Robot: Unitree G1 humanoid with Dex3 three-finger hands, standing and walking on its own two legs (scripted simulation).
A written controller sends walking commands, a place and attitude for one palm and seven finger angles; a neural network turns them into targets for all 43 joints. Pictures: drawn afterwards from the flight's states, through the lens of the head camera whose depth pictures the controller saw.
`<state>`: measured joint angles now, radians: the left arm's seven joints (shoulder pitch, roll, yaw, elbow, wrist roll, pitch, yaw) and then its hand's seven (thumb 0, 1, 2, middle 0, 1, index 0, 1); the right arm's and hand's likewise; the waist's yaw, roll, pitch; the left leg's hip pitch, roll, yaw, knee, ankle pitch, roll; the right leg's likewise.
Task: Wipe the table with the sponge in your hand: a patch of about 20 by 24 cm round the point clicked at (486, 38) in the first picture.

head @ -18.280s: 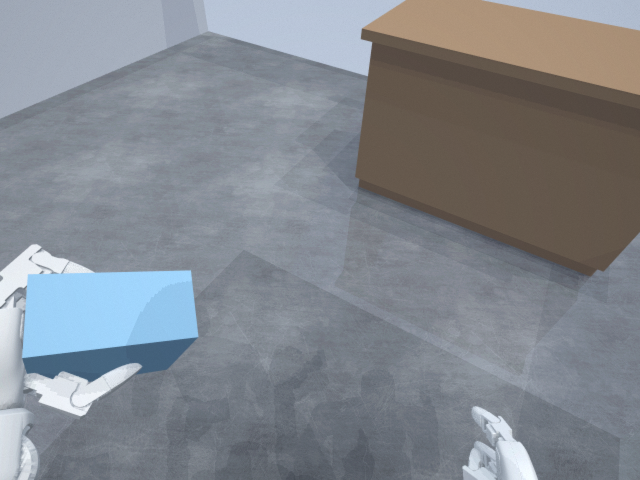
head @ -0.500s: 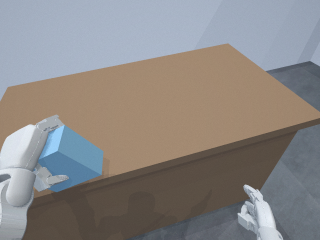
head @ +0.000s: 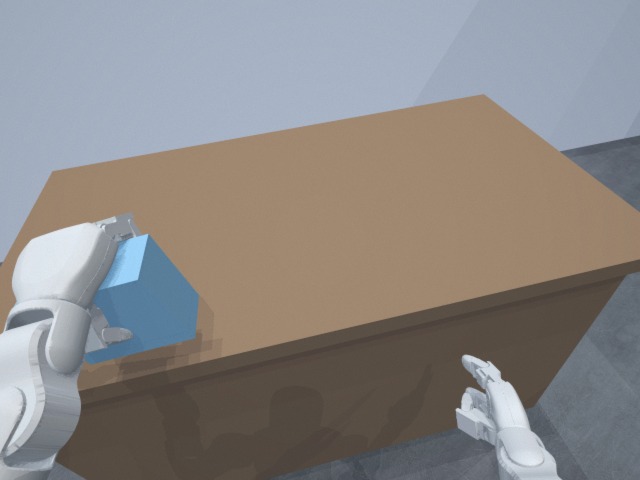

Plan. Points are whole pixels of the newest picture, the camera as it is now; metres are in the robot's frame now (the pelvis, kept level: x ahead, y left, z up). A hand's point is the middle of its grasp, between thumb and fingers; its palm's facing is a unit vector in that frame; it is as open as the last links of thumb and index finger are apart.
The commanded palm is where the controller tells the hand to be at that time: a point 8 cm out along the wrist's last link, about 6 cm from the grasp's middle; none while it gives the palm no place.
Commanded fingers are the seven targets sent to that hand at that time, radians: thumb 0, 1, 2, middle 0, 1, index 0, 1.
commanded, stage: turn the palm down, sponge in hand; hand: left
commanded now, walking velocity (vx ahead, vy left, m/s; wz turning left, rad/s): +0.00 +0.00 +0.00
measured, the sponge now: (128, 312) +0.23 +0.29 +0.12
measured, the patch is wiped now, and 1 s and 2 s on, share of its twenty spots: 0.00 0.00 0.00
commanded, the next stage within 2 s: move the sponge above the wiping area in 0.52 s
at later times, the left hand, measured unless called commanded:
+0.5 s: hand (116, 296) +0.22 +0.27 +0.17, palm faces +0.15 -0.06 -0.99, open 10.6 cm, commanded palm +0.18 +0.26 +0.24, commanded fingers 0.00 0.10 1.30 -1.20 -1.60 -1.20 -1.60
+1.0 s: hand (120, 296) +0.24 +0.29 +0.14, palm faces +0.05 -0.05 -1.00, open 10.6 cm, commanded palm +0.21 +0.28 +0.23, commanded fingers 0.00 0.10 1.30 -1.20 -1.60 -1.20 -1.60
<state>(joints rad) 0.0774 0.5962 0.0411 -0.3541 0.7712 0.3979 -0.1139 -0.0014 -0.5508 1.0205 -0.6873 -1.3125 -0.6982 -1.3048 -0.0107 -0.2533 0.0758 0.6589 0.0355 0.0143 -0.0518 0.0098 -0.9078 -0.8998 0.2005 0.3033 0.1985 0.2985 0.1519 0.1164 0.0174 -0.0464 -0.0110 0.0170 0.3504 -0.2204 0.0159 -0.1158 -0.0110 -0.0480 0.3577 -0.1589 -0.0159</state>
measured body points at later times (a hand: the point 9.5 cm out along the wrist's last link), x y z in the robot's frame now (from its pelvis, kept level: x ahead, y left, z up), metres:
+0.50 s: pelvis -0.01 -0.02 +0.00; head -0.03 -0.08 +0.44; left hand +0.21 +0.27 +0.22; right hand +0.25 -0.21 -0.08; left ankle -0.01 +0.11 -0.75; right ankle +0.03 -0.11 -0.75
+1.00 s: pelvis -0.02 -0.02 +0.00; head -0.03 -0.08 +0.44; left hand +0.23 +0.28 +0.20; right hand +0.23 -0.23 -0.09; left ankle -0.01 +0.11 -0.75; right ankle +0.03 -0.11 -0.75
